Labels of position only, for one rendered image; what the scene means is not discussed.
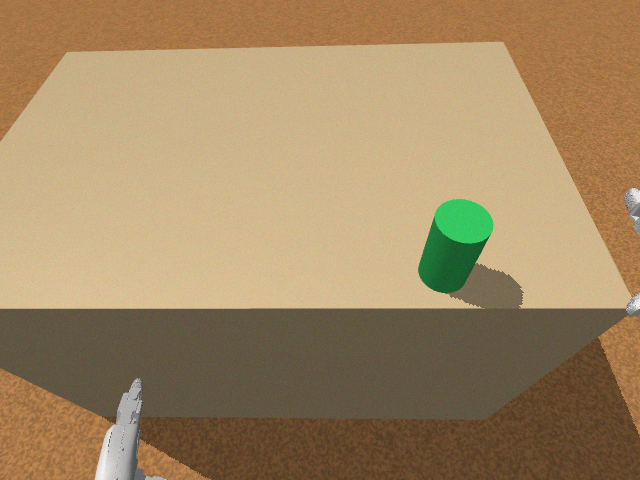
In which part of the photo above can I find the right robot hand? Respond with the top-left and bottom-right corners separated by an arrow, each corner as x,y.
624,188 -> 640,317

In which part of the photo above can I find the can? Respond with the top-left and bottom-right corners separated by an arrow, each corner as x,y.
418,199 -> 494,293

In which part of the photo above can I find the left robot hand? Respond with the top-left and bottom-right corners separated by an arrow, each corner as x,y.
95,378 -> 167,480

